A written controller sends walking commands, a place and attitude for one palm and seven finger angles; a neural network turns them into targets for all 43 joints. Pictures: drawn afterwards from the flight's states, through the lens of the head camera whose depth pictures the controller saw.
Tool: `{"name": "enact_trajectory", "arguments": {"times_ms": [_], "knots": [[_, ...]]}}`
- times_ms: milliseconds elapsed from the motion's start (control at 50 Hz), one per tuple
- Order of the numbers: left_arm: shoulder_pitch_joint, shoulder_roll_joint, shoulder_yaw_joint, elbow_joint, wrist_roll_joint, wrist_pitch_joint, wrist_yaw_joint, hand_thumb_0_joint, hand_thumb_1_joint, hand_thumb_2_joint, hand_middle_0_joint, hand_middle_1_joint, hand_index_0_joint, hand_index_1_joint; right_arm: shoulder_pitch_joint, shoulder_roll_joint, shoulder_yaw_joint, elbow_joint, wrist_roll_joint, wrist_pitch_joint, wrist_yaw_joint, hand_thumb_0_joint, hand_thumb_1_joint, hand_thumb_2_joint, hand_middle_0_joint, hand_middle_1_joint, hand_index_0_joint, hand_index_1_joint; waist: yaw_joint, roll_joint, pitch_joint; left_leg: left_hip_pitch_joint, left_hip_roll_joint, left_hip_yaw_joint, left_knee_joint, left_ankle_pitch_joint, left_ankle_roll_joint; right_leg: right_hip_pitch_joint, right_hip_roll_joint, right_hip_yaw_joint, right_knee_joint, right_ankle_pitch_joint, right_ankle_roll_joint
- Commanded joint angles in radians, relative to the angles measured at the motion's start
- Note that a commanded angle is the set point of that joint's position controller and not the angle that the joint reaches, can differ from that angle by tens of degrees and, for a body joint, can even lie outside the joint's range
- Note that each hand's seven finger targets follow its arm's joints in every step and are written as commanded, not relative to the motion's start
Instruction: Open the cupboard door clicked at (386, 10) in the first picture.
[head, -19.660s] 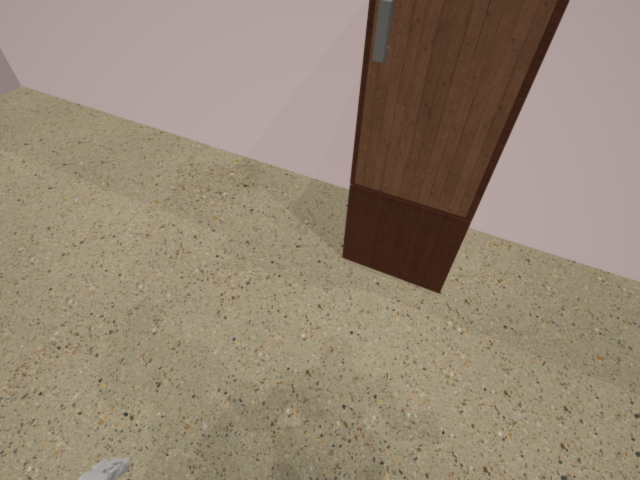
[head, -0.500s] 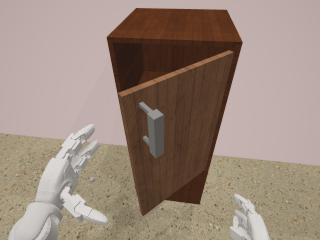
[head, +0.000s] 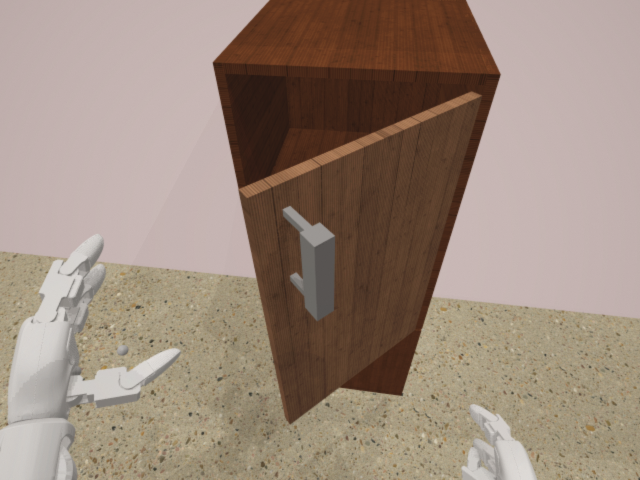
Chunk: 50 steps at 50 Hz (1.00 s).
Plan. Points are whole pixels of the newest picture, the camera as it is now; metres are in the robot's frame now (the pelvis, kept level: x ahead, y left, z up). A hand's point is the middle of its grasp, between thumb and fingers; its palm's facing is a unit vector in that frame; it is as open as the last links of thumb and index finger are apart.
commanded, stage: draw the hand back to the body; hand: left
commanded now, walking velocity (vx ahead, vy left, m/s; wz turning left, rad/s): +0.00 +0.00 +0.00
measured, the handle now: (306, 263) +0.32 +0.06 +0.15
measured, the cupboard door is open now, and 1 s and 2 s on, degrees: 45 45 45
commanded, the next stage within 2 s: step back with the hand held close in 0.68 s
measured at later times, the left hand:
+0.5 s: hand (99, 327) +0.21 +0.25 +0.15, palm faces +0.46 -0.81 -0.37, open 7.7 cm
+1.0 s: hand (88, 341) +0.19 +0.25 +0.15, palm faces +0.39 -0.80 -0.46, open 7.4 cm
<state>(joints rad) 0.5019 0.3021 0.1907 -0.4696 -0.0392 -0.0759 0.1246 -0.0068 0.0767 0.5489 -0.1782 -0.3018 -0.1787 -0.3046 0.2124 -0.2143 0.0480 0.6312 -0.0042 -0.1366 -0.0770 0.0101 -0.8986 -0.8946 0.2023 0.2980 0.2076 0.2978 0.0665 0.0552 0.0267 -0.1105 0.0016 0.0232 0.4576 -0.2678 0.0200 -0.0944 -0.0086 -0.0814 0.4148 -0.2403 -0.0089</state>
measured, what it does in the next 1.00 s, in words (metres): stands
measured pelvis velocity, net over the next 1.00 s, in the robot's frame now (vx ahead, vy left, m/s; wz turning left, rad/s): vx -0.01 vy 0.00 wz -0.02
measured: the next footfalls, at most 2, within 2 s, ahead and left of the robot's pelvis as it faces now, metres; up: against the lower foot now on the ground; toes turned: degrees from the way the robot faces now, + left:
right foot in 1.90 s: -0.28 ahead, -0.09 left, +0.00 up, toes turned -5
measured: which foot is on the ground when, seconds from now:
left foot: down 0.00-1.00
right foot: down 0.00-1.00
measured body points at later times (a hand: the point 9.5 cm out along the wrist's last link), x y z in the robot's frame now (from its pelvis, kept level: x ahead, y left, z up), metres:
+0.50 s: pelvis +0.01 -0.01 +0.00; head -0.01 -0.03 +0.45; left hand +0.18 +0.29 +0.18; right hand +0.20 -0.23 -0.08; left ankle -0.01 +0.10 -0.74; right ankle +0.00 -0.11 -0.74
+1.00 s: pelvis -0.01 +0.00 +0.00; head +0.00 -0.02 +0.45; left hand +0.16 +0.29 +0.18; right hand +0.17 -0.24 -0.09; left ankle -0.01 +0.10 -0.74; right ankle +0.00 -0.11 -0.74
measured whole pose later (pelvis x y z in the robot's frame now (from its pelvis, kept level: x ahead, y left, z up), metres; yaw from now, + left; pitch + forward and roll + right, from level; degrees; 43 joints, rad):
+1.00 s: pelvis -0.01 +0.00 +0.00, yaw -1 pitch -1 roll -1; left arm 0.50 0.36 0.37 -0.40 -0.05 -0.15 0.11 0.01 0.89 0.90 -0.21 -0.30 -0.21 -0.30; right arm 0.16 -0.24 0.00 0.60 0.01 -0.04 -0.07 0.01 -0.90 -0.89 0.20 0.30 0.21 0.30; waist 0.02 0.06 0.04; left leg -0.19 0.02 0.03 0.45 -0.23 0.01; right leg -0.17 0.01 -0.07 0.37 -0.18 -0.02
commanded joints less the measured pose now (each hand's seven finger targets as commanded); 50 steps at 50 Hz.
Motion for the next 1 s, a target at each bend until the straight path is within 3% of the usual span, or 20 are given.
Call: {"name": "enact_trajectory", "arguments": {"times_ms": [0,60,100,220,280,380,460,520,640,760,780,800,820,840,860,900,920,980], "knots": [[-0.097,0.146,0.134,-0.189,-0.001,-0.082,0.019,0.000,0.410,0.690,-0.182,-0.300,-0.182,-0.300,-0.153,-0.102,-0.046,-0.172,0.000,-0.045,-0.006,0.000,-0.900,-0.900,0.200,0.300,0.200,0.300,-0.001,-0.011,-0.055,-0.001,0.021,-0.049,-0.098,0.201,-0.007,0.010,0.002,0.043,-0.070,0.129,-0.022],[-0.087,0.162,0.162,-0.174,-0.003,-0.084,0.020,0.000,0.515,0.735,-0.186,-0.300,-0.186,-0.300,-0.152,-0.105,-0.051,-0.170,0.000,-0.036,-0.004,0.000,-0.900,-0.900,0.200,0.300,0.200,0.300,0.006,0.014,-0.065,0.007,0.022,-0.045,-0.099,0.246,-0.009,0.028,0.001,0.045,-0.063,0.167,-0.023],[-0.086,0.175,0.184,-0.172,-0.005,-0.087,0.019,0.000,0.585,0.765,-0.189,-0.300,-0.189,-0.300,-0.151,-0.105,-0.056,-0.169,0.002,-0.030,-0.002,0.000,-0.900,-0.900,0.200,0.300,0.200,0.300,0.007,-0.015,-0.078,0.016,0.024,-0.043,-0.096,0.270,-0.010,0.034,0.004,0.046,-0.061,0.186,-0.021],[-0.116,0.222,0.249,-0.123,-0.013,-0.084,0.021,0.000,0.795,0.855,-0.196,-0.300,-0.196,-0.300,-0.156,-0.110,-0.063,-0.157,0.004,-0.010,-0.005,0.000,-0.900,-0.900,0.200,0.300,0.200,0.300,0.008,-0.017,-0.066,0.025,0.025,-0.030,-0.089,0.306,-0.006,0.035,0.002,0.053,-0.076,0.232,-0.019],[-0.141,0.227,0.266,-0.122,-0.018,-0.087,0.022,0.000,0.900,0.900,-0.200,-0.300,-0.200,-0.300,-0.148,-0.108,-0.065,-0.152,0.004,-0.008,-0.004,0.000,-0.900,-0.900,0.200,0.300,0.200,0.300,0.005,0.019,-0.082,0.040,0.023,-0.026,-0.088,0.324,-0.007,0.038,0.000,0.054,-0.076,0.246,-0.018],[-0.134,0.187,0.215,-0.125,-0.015,-0.083,0.016,0.000,0.900,0.900,-0.200,-0.300,-0.200,-0.300,-0.151,-0.114,-0.069,-0.152,0.003,-0.011,0.003,0.000,-0.900,-0.900,0.200,0.300,0.200,0.300,0.000,0.017,-0.093,0.059,0.022,-0.023,-0.082,0.365,-0.003,0.043,-0.001,0.053,-0.077,0.278,-0.012],[-0.134,0.208,0.234,-0.116,-0.015,-0.082,0.019,0.000,0.900,0.900,-0.200,-0.300,-0.200,-0.300,-0.156,-0.113,-0.069,-0.153,0.002,-0.006,0.003,0.000,-0.900,-0.900,0.200,0.300,0.200,0.300,0.004,-0.014,-0.087,0.050,0.019,-0.024,-0.089,0.334,-0.002,0.044,0.000,0.054,-0.084,0.262,-0.012],[-0.147,0.229,0.252,-0.123,-0.016,-0.086,0.020,0.000,0.900,0.900,-0.200,-0.300,-0.200,-0.300,-0.162,-0.113,-0.069,-0.154,0.003,-0.004,0.001,0.000,-0.900,-0.900,0.200,0.300,0.200,0.300,0.006,0.000,-0.081,0.047,0.017,-0.023,-0.090,0.309,-0.002,0.042,-0.001,0.057,-0.094,0.244,-0.015],[-0.151,0.209,0.240,-0.120,-0.018,-0.092,0.017,0.000,0.900,0.900,-0.200,-0.300,-0.200,-0.300,-0.166,-0.105,-0.067,-0.152,0.003,-0.005,0.000,0.000,-0.900,-0.900,0.200,0.300,0.200,0.300,0.002,0.030,-0.070,0.048,0.016,-0.018,-0.096,0.274,-0.003,0.034,-0.002,0.064,-0.108,0.213,-0.013],[-0.152,0.204,0.233,-0.092,-0.018,-0.094,0.016,0.000,0.900,0.900,-0.200,-0.300,-0.200,-0.300,-0.168,-0.106,-0.068,-0.150,0.004,-0.009,0.001,0.000,-0.900,-0.900,0.200,0.300,0.200,0.300,0.002,-0.006,-0.047,0.041,0.017,-0.020,-0.106,0.224,0.001,0.015,0.001,0.063,-0.124,0.154,-0.011],[-0.199,0.237,0.257,-0.152,-0.020,-0.102,0.019,0.000,0.900,0.900,-0.200,-0.300,-0.200,-0.300,-0.173,-0.109,-0.069,-0.154,0.005,-0.013,-0.001,0.000,-0.900,-0.900,0.200,0.300,0.200,0.300,0.004,0.010,-0.075,0.051,0.016,-0.022,-0.102,0.227,0.001,0.027,0.000,0.067,-0.124,0.158,-0.011],[-0.241,0.359,0.385,-0.188,-0.024,-0.136,0.019,0.000,0.900,0.900,-0.200,-0.300,-0.200,-0.300,-0.143,-0.133,-0.068,-0.187,0.019,0.009,0.003,0.000,-0.900,-0.900,0.200,0.300,0.200,0.300,-0.037,-0.014,0.024,-0.028,0.029,-0.043,-0.071,0.156,0.022,-0.092,-0.048,0.163,-0.177,0.178,-0.008],[-0.230,0.351,0.378,-0.146,-0.018,-0.148,0.013,0.000,0.900,0.900,-0.200,-0.300,-0.200,-0.300,-0.145,-0.116,-0.064,-0.168,0.017,0.024,0.001,0.000,-0.900,-0.900,0.200,0.300,0.200,0.300,-0.037,-0.024,0.032,-0.037,0.026,-0.052,-0.058,0.119,0.022,-0.108,-0.073,0.165,-0.189,0.160,-0.011],[-0.125,0.267,0.311,-0.081,-0.018,-0.136,0.003,0.000,0.900,0.900,-0.200,-0.300,-0.200,-0.300,-0.152,-0.112,-0.068,-0.163,0.014,0.033,0.002,0.000,-0.900,-0.900,0.200,0.300,0.200,0.300,-0.044,-0.068,0.032,-0.029,0.028,-0.055,-0.045,0.133,0.021,-0.124,-0.081,0.166,-0.193,0.150,-0.011],[-0.076,0.239,0.285,-0.084,-0.015,-0.130,-0.001,0.000,0.900,0.900,-0.200,-0.300,-0.200,-0.300,-0.147,-0.119,-0.072,-0.174,0.012,0.041,0.005,0.000,-0.900,-0.900,0.200,0.300,0.200,0.300,-0.044,-0.086,0.005,-0.022,0.031,-0.051,-0.036,0.153,0.020,-0.129,-0.083,0.157,-0.184,0.156,-0.008],[-0.025,0.210,0.257,-0.093,-0.015,-0.127,-0.006,0.000,0.900,0.900,-0.200,-0.300,-0.200,-0.300,-0.135,-0.129,-0.083,-0.187,0.014,0.051,0.007,0.000,-0.900,-0.900,0.200,0.300,0.200,0.300,-0.048,-0.049,-0.050,-0.019,0.041,-0.046,-0.021,0.197,0.017,-0.119,-0.090,0.145,-0.152,0.194,-0.006],[-0.004,0.217,0.264,-0.105,-0.015,-0.130,-0.002,0.000,0.900,0.900,-0.200,-0.300,-0.200,-0.300,-0.142,-0.133,-0.085,-0.188,0.013,0.055,0.002,0.000,-0.900,-0.900,0.200,0.300,0.200,0.300,-0.046,-0.007,-0.080,-0.014,0.049,-0.045,-0.029,0.237,0.017,-0.099,-0.089,0.132,-0.126,0.243,-0.005],[0.034,0.248,0.295,-0.167,-0.014,-0.130,0.008,0.000,0.900,0.900,-0.200,-0.300,-0.200,-0.300,-0.128,-0.136,-0.097,-0.212,0.018,0.072,0.000,0.000,-0.900,-0.900,0.200,0.300,0.200,0.300,-0.046,-0.040,-0.173,-0.030,0.073,-0.052,-0.024,0.339,0.013,-0.045,-0.078,0.116,-0.048,0.338,0.006]]}}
